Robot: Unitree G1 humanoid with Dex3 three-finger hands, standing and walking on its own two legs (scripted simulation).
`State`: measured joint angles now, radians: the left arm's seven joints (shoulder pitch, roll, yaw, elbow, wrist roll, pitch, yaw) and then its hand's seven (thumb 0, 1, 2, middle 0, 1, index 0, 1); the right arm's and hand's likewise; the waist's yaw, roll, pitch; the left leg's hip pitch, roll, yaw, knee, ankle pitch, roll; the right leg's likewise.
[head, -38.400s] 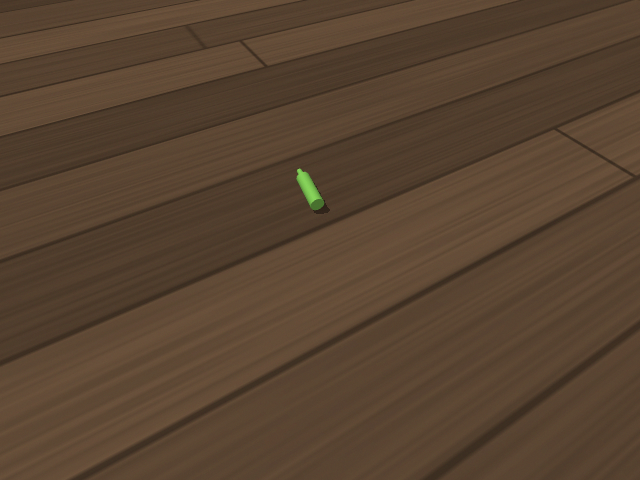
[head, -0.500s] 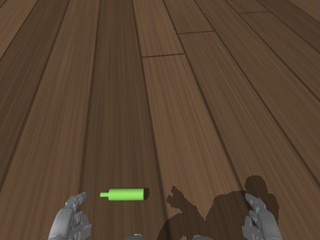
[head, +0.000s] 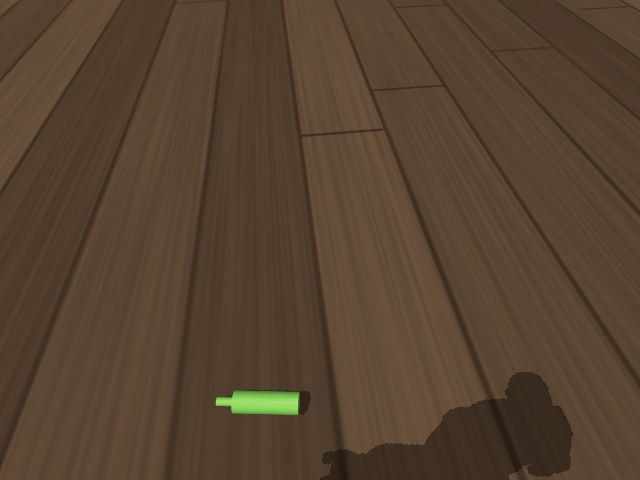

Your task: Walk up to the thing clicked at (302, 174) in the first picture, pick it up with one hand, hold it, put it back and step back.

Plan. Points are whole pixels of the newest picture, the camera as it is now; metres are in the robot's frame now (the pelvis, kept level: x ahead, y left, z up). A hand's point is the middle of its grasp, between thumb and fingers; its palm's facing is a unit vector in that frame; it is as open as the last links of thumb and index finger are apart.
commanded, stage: stand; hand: left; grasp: from above
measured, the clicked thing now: (257, 402) +0.46 +0.23 -0.74
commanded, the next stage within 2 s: step back in 1.96 s
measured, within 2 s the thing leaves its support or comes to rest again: neither
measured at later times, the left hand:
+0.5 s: hand out of the picture +0.03 +0.24 -0.16, palm faces +0.04 -0.94 -0.33, open 7.4 cm
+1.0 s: hand out of the picture +0.07 +0.23 -0.15, palm faces +0.02 -0.95 -0.33, open 7.4 cm
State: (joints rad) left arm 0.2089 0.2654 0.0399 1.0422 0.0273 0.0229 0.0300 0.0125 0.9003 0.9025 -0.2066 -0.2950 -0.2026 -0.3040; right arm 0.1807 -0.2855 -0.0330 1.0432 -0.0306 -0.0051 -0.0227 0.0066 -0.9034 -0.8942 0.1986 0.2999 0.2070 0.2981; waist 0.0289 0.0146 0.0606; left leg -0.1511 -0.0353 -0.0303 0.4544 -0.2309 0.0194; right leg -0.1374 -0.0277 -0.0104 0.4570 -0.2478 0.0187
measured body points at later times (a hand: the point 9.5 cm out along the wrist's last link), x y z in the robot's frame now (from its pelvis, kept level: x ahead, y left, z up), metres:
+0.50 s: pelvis -0.01 -0.01 +0.01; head -0.02 -0.01 +0.46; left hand +0.02 +0.28 -0.13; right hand +0.04 -0.30 -0.14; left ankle +0.01 +0.11 -0.74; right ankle +0.00 -0.13 -0.74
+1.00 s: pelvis +0.00 -0.01 +0.01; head +0.00 -0.01 +0.46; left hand +0.07 +0.28 -0.13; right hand +0.07 -0.30 -0.13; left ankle +0.01 +0.11 -0.74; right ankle +0.00 -0.13 -0.74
